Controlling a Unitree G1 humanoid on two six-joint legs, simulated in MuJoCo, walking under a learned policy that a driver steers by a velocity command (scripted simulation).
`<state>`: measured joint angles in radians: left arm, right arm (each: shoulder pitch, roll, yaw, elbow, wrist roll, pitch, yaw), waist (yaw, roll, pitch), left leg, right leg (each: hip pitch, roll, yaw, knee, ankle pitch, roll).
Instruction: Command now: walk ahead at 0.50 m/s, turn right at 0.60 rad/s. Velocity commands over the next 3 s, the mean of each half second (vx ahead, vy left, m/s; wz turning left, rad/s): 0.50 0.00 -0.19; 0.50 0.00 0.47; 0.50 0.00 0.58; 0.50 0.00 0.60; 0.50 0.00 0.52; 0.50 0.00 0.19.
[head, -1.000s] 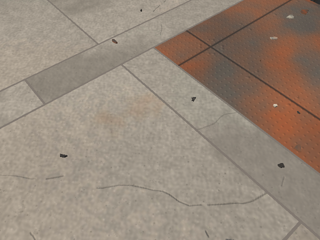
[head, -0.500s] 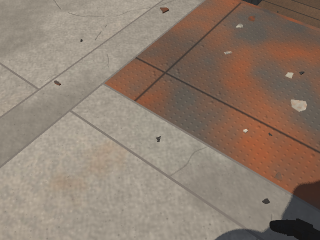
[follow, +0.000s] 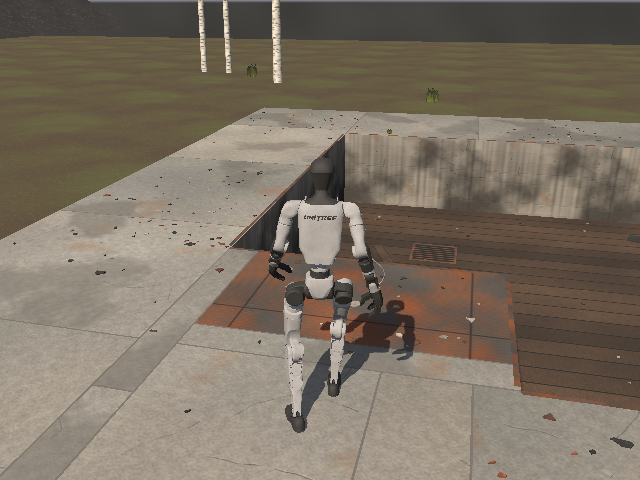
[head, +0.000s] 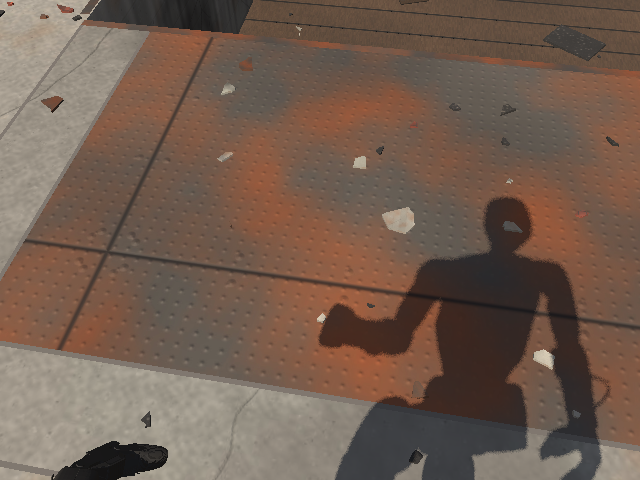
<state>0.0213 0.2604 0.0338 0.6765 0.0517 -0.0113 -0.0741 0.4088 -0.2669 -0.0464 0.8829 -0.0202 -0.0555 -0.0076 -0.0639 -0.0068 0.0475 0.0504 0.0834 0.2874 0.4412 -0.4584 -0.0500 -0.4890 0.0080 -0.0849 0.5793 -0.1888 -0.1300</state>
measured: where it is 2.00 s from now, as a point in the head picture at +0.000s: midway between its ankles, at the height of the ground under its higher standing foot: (221, 238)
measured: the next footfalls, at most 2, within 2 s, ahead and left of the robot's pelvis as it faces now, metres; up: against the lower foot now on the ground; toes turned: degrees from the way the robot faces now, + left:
left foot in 0.56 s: +0.48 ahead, +0.06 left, +0.00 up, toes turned +2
right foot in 1.06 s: +0.79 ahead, -0.08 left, +0.00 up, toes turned +19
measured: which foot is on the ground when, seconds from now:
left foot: down 0.00-0.02, up 0.04-0.54, down 0.56-1.00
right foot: down 0.00-0.58, up 0.60-1.00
